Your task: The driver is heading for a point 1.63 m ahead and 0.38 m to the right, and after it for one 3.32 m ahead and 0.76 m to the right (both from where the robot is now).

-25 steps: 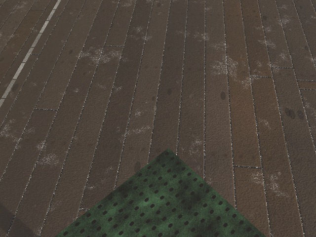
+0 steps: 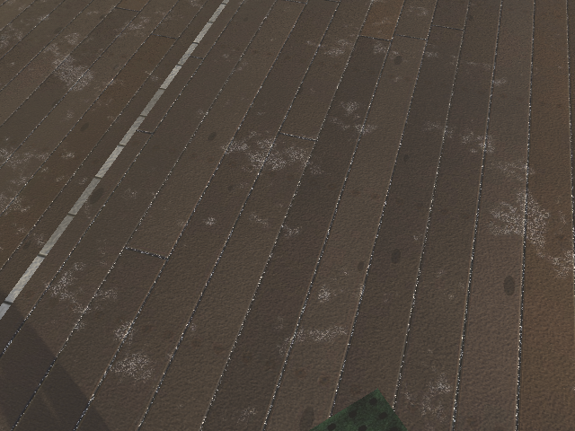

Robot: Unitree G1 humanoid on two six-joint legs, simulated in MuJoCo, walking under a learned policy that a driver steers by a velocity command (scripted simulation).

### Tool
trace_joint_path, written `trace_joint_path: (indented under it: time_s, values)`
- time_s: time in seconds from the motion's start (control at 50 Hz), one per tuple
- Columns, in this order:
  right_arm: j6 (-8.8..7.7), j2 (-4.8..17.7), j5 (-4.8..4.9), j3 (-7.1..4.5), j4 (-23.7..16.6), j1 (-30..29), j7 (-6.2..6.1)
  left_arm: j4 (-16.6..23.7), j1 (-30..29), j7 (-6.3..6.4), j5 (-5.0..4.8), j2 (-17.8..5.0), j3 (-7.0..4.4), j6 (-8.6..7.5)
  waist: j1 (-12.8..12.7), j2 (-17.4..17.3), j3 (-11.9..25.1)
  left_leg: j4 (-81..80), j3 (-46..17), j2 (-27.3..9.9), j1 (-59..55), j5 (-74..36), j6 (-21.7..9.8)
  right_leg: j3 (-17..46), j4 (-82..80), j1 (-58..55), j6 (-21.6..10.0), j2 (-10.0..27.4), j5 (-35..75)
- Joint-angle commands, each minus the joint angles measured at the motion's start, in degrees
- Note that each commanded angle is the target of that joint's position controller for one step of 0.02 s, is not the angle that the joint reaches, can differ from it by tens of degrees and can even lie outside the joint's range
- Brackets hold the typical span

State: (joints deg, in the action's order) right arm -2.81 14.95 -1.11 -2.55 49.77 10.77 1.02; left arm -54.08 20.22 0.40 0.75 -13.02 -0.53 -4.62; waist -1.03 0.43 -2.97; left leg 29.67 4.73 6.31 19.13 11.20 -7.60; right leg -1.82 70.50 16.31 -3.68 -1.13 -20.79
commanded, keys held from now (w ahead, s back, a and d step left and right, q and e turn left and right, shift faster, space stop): w+e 0.84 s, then w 0.10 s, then w+q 0.06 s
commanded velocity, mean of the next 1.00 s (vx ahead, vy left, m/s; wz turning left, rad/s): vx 0.50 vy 0.00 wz -0.40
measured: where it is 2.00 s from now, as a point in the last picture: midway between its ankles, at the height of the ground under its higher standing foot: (400, 246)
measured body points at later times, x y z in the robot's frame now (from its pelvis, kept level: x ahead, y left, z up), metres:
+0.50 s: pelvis +0.29 -0.06 -0.01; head +0.32 -0.07 +0.44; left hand +0.46 +0.17 -0.13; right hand +0.26 -0.32 -0.15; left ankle +0.13 +0.06 -0.62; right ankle +0.35 -0.12 -0.73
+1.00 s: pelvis +0.57 -0.10 +0.00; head +0.60 -0.11 +0.44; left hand +0.68 +0.17 -0.14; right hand +0.64 -0.41 -0.09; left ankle +0.70 -0.06 -0.73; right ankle +0.37 -0.12 -0.68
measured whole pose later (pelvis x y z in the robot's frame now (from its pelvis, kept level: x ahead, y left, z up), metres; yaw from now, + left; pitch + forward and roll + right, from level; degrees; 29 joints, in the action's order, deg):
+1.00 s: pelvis +0.57 -0.10 +0.00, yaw -28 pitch +1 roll +0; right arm -4.5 15.3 -2.4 -0.6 41.9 4.3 0.2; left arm -52.0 24.0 0.2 0.5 -17.1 -3.9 -3.1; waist -3.9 0.5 -2.2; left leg 32.6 0.8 1.7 25.1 8.2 -2.2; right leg 9.7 49.6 7.2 -5.1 -8.2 -27.6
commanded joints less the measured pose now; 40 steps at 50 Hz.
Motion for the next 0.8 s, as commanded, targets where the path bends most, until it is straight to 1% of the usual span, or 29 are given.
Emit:
trace_joint_path:
  time_s: [0.02,0.04,0.06,0.08,0.1,0.16,0.2,0.26,0.28,0.3,0.34,0.36,0.38,0.4,0.42,0.44,0.46,0.48,0.5,0.52,0.54,0.56,0.58,0.62,0.64,0.68,0.72,0.8]
  values:
    - [-0.88,3.36,0.19,-0.76,0.79,6.07,-0.7,4.1,-0.11,-0.86,0.58,-6.46,-1.31,0.16,0.11,1.27,0.99,-18.07,-19.38,-19.05,-11.58,-14.27,-8.23,4.92,1.0,15.57,0.38,5.94,2.66]
    - [-1.58,3.32,0.14,-0.56,1.2,6.24,-0.8,3.32,1.37,-1.3,0.89,-5.33,-1.14,1.33,-0.56,-0.37,0.61,-19.6,-16.1,-18.06,-8.88,-15.07,-7.11,4.68,-0.73,13.25,0.83,5.94,3.27]
    - [-2.28,4.05,0.16,-0.74,1.86,7.29,-0.76,3.28,1.44,-1.65,0.98,-4.87,-1.15,2.02,-0.72,-0.97,0.29,-20.51,-13.89,-17.37,-7.99,-17.39,-6.62,4.36,-1.73,13.17,1.09,5.7,4.24]
    - [-2.75,5.09,0.21,-0.99,2.46,8.01,-0.7,3.64,0.55,-1.89,0.88,-4.67,-1.23,2.47,-0.89,-1.53,-0.36,-21.44,-11.51,-16.79,-7.87,-18.78,-6.0,4.27,-3.27,14.53,1.29,5.8,6.08]
    - [-3.05,5.67,0.2,-1.11,2.83,8.55,-0.64,4.27,-1.26,-2.04,0.79,-4.68,-1.33,2.7,-0.7,-1.91,-0.95,-22.27,-9.38,-16.2,-8.3,-19.62,-5.18,4.17,-5.33,16.35,1.45,6.0,8.4]
    - [-3.3,5.08,0.29,-0.73,3.39,9.61,-0.59,6.52,-7.79,-2.21,0.56,-4.46,-1.39,2.62,0.75,-3.32,-2.24,-22.79,-3.72,-14.01,-10.97,-24.84,-2.34,2.85,-14.44,20.25,1.82,5.7,15.72]
    - [-3.4,4.59,0.47,-0.4,3.61,9.82,-0.7,7.58,-11.4,-2.4,0.35,-3.47,-0.97,2.33,1.82,-3.95,-2.27,-22.65,-0.89,-13.32,-12.7,-27.11,-0.71,0.91,-22.28,19.43,1.8,5.23,20.54]
    - [-3.51,4.85,0.42,-0.15,4.86,12.44,-1.38,9.45,-17.14,-2.68,0.41,-2.52,-0.33,2.12,3.97,-3.89,-2.8,-22.68,1.03,-15.17,-17.78,-30.79,0.2,-2.59,-31.4,18.57,0.76,4.14,24.31]
    - [-3.42,4.99,0.29,-0.09,5.39,13.26,-1.66,9.97,-18.28,-2.73,0.5,-2.65,-0.27,2.05,4.29,-3.85,-2.95,-21.92,1.49,-16.03,-20.37,-33.06,0.33,-3.35,-33.35,18.71,0.1,3.67,23.8]
    - [-3.28,5.31,0.16,-0.08,5.76,13.55,-1.95,10.35,-18.64,-2.77,0.62,-3.0,-0.35,1.96,4.09,-3.95,-2.77,-20.42,2.0,-16.92,-23.02,-36.74,0.55,-3.96,-34.87,18.47,-0.73,2.98,22.21]
    - [-2.92,6.7,-0.09,-0.24,5.84,12.36,-2.66,10.01,-16.03,-2.56,0.92,-4.17,-0.9,1.95,2.0,-5.11,-0.49,-13.99,3.41,-18.28,-27.29,-51.66,1.34,-5.55,-36.18,14.88,-2.99,0.15,16.38]
    - [-2.6,7.49,-0.3,-0.42,5.71,11.62,-3.05,9.16,-12.92,-2.35,1.08,-4.88,-1.28,2.0,0.38,-6.04,1.39,-8.79,4.06,-18.88,-28.58,-59.0,1.59,-6.31,-36.11,11.88,-4.28,-1.57,12.88]
    - [-2.06,8.22,-0.63,-0.63,5.37,10.68,-3.23,7.64,-7.65,-2.16,1.19,-5.94,-1.88,1.88,-2.03,-6.3,4.17,-0.65,4.66,-19.25,-28.46,-62.22,1.55,-6.47,-36.97,6.9,-5.75,-3.24,10.12]
    - [-1.56,8.78,-0.63,-0.75,4.8,9.86,-3.21,5.36,-0.3,-1.94,1.56,-7.34,-2.79,1.55,-5.29,-5.58,8.03,10.54,5.41,-18.88,-25.1,-57.26,1.79,-5.33,-40.66,-2.02,-7.53,-4.29,10.52]
    - [-1.62,8.46,-0.36,-0.54,3.16,8.91,-2.97,3.42,8.0,-1.32,2.41,-11.24,-4.4,1.49,-9.23,-1.61,12.86,27.07,6.31,-17.07,-14.23,-41.28,2.66,3.97,-43.37,-15.3,-10.96,2.06,8.21]
    - [-2.15,2.23,0.52,0.6,0.04,13.34,-1.42,4.31,7.21,-0.68,2.31,-17.9,-6.45,2.15,-4.4,13.66,18.01,50.41,5.39,-4.46,12.02,11.57,5.86,34.63,-45.33,-33.64,-21.44,19.45,11.87]
    - [-2.73,6.72,-0.14,-0.29,-1.07,7.41,-1.26,4.11,6.61,-1.09,-0.31,-16.21,-6.37,2.67,-6.34,5.59,19.42,56.02,-7.03,-3.41,20.78,17.67,5.36,43.99,-51.41,-35.53,-22.87,20.1,11.67]
    - [-3.65,6.17,0.24,0.05,-3.01,3.68,-0.96,4.45,2.64,-0.78,-0.54,-14.65,-6.1,2.8,-4.77,3.15,10.6,52.74,-8.63,-7.4,24.54,11.71,5.07,35.21,-53.15,-28.47,-20.63,19.02,13.29]
    - [-4.13,6.26,0.31,0.14,-3.19,3.2,-0.96,4.57,0.28,-0.77,-0.39,-11.24,-5.37,2.79,-2.68,-1.49,5.91,47.51,-7.79,-9.41,22.25,8.33,5.31,30.22,-54.79,-20.92,-18.02,17.0,17.88]
    - [-3.59,5.99,-0.22,0.05,-3.07,3.1,-1.01,4.75,-1.77,-0.57,-0.4,-9.47,-4.86,2.57,-0.42,-3.19,2.67,43.36,-7.62,-10.72,19.06,7.62,6.03,25.82,-55.75,-14.43,-15.85,14.17,22.99]
    - [-2.35,5.51,-1.17,0.2,-3.28,4.17,-0.93,4.76,-3.13,-0.34,-0.62,-8.06,-4.34,2.27,1.56,-2.63,2.27,40.44,-7.59,-11.43,15.46,7.4,7.12,22.36,-56.75,-10.13,-14.6,11.67,26.14]
    - [-1.16,4.86,-1.64,0.3,-3.34,5.01,-0.75,4.87,-3.14,-0.37,-0.73,-8.32,-4.25,1.77,2.3,-1.58,2.76,38.05,-7.26,-11.65,13.42,7.54,8.0,20.54,-57.23,-8.21,-14.15,10.46,28.19]
    - [-0.26,4.31,-1.85,0.43,-3.69,5.12,-0.6,4.71,-2.53,-0.45,-0.83,-9.16,-4.47,1.22,2.66,-0.99,2.88,36.0,-6.5,-11.71,12.95,7.44,8.79,19.2,-57.54,-7.03,-14.1,9.37,30.4]
    - [0.62,3.86,-1.82,0.58,-5.06,2.74,-0.36,4.6,-1.26,-0.48,-0.77,-10.99,-4.98,0.83,2.45,0.08,2.31,31.12,-5.2,-11.85,13.87,4.18,10.09,17.55,-58.63,-5.25,-13.51,7.59,30.21]
    - [0.76,3.92,-1.8,0.58,-6.15,0.23,-0.3,4.54,-0.34,-0.47,-0.78,-11.3,-5.09,0.85,1.75,0.62,1.56,28.27,-4.8,-12.0,15.17,1.69,10.64,17.46,-59.16,-5.09,-12.9,7.0,29.33]
    - [0.86,4.14,-1.58,0.59,-8.06,-4.78,-0.25,4.36,1.89,-0.53,-0.85,-11.16,-5.15,1.07,-0.16,1.62,0.63,22.32,-4.51,-11.86,17.59,-3.24,11.26,17.89,-59.28,-6.5,-11.36,6.11,28.2]
    - [0.8,4.11,-1.31,0.74,-9.48,-8.52,-0.13,4.19,4.15,-0.51,-0.87,-11.2,-5.26,1.28,-2.0,2.48,0.89,17.52,-4.7,-11.13,18.77,-7.3,11.24,18.51,-58.26,-9.35,-10.02,5.71,28.78]
    - [0.19,4.37,-0.86,1.18,-12.25,-14.91,0.17,4.07,7.69,-0.08,-0.24,-11.46,-5.39,1.62,-4.63,3.18,0.88,10.26,-4.93,-9.01,19.99,-9.21,10.45,20.93,-55.05,-15.36,-9.54,6.5,32.95]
